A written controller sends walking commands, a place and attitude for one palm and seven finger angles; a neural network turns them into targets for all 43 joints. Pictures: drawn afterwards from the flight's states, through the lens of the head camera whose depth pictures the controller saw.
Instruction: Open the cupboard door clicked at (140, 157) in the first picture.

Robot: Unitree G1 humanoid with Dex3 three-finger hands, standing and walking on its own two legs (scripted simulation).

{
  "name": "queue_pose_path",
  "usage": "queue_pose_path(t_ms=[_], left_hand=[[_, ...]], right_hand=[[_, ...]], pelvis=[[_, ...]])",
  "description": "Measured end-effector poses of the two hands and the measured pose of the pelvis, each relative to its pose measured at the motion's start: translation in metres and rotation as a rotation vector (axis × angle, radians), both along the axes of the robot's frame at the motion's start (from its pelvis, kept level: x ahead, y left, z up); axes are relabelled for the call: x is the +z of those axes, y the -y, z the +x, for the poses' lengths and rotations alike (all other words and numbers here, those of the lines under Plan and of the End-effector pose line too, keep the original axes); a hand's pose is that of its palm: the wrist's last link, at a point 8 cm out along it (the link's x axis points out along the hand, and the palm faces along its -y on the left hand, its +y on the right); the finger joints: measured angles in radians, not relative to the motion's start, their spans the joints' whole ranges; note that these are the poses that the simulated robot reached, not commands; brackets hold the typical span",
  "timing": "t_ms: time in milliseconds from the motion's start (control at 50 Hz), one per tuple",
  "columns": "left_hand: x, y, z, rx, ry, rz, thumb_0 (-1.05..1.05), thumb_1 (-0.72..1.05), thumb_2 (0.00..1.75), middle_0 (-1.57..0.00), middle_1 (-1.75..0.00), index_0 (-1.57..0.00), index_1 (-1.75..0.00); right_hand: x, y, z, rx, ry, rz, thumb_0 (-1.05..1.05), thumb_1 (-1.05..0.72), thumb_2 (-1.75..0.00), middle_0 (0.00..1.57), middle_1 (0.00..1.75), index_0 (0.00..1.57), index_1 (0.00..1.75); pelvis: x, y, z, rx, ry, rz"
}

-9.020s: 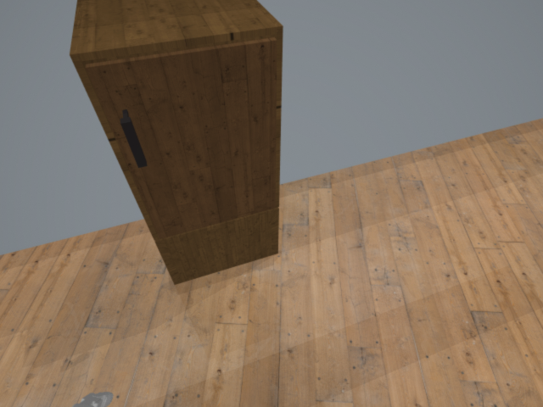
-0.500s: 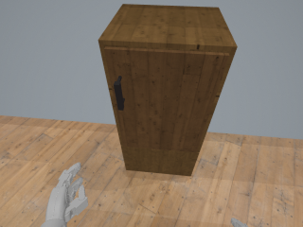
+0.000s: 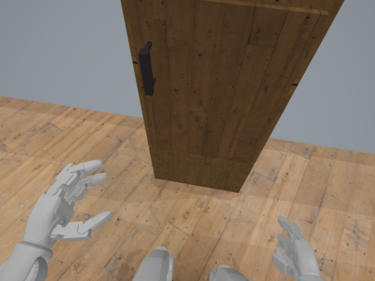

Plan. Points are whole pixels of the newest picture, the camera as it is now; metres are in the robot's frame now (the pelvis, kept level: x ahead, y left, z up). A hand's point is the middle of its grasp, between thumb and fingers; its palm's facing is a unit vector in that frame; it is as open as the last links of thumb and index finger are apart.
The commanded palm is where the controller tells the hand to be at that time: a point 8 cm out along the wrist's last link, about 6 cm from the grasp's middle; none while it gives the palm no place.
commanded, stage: raise the hand with hooked fingers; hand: left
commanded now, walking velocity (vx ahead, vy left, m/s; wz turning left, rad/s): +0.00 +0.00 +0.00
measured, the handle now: (149, 69) +0.60 +0.16 +0.09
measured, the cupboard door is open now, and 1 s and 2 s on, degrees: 0 0 0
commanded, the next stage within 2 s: move the hooked fingers beside the handle in 1.42 s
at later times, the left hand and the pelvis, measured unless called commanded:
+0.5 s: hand (53, 193) +0.25 +0.27 +0.08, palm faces -0.07 -0.99 -0.07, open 13.0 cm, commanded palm +0.23 +0.33 +0.08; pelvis +0.00 +0.04 +0.02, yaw -1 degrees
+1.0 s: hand (36, 163) +0.30 +0.31 +0.09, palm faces -0.07 -1.00 -0.04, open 14.0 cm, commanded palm +0.27 +0.36 +0.10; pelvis +0.01 +0.04 +0.04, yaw -1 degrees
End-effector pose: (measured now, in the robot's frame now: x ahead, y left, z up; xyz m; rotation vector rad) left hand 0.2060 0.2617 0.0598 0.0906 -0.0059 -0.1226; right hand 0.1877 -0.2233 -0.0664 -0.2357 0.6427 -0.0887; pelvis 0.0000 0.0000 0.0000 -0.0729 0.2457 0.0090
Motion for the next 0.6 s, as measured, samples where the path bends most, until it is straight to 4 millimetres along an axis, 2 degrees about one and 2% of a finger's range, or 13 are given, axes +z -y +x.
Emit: queue_pose_path(t_ms=[40, 100, 220, 280, 380, 500, 600], left_hand=[[-0.008, 0.000, 0.013, -0.040, -0.109, -0.019, 0.01, 0.26, 0.63, -0.25, -0.71, -0.25, -0.71], [-0.009, -0.009, 0.020, -0.012, -0.192, -0.060, 0.01, 0.19, 0.60, -0.25, -0.76, -0.26, -0.75], [0.013, -0.040, 0.015, 0.131, -0.054, -0.037, 0.01, 0.05, 0.54, -0.26, -0.85, -0.27, -0.84], [0.008, -0.046, 0.015, 0.110, -0.030, -0.021, 0.01, -0.02, 0.51, -0.27, -0.89, -0.27, -0.89], [-0.005, -0.044, 0.018, 0.013, -0.095, -0.041, 0.00, -0.14, 0.46, -0.27, -0.97, -0.28, -0.96], [0.020, -0.062, 0.026, 0.050, -0.014, -0.022, 0.00, -0.28, 0.40, -0.29, -1.06, -0.29, -1.05], [0.032, -0.084, 0.034, 0.098, 0.000, -0.011, 0.00, -0.39, 0.35, -0.30, -1.13, -0.30, -1.13]], right_hand=[[-0.003, -0.006, -0.011, -0.033, -0.036, 0.034, 0.02, -0.90, -0.90, 0.20, 0.30, 0.20, 0.30], [0.001, -0.009, -0.028, -0.082, -0.077, 0.051, 0.02, -0.90, -0.90, 0.20, 0.30, 0.20, 0.30], [0.009, -0.001, -0.046, -0.096, -0.120, -0.012, 0.02, -0.90, -0.90, 0.20, 0.30, 0.20, 0.30], [0.009, 0.004, -0.045, -0.080, -0.123, -0.051, 0.02, -0.90, -0.90, 0.20, 0.30, 0.20, 0.30], [0.021, 0.003, -0.037, -0.075, -0.079, -0.086, 0.02, -0.90, -0.90, 0.20, 0.30, 0.20, 0.30], [0.041, -0.015, -0.027, -0.047, -0.012, -0.085, 0.02, -0.90, -0.90, 0.20, 0.30, 0.20, 0.30], [0.045, -0.028, -0.023, -0.012, -0.005, -0.064, 0.02, -0.90, -0.90, 0.20, 0.30, 0.20, 0.30]], pelvis=[[0.005, -0.003, 0.002, -0.014, -0.005, 0.010], [0.014, -0.008, 0.008, -0.034, -0.006, 0.022], [0.020, -0.019, 0.014, -0.033, -0.007, 0.017], [0.015, -0.025, 0.011, -0.022, -0.013, 0.006], [0.015, -0.035, 0.006, -0.017, -0.002, -0.006], [0.024, -0.042, 0.004, -0.017, 0.026, -0.007], [0.028, -0.046, 0.003, -0.008, 0.037, -0.008]])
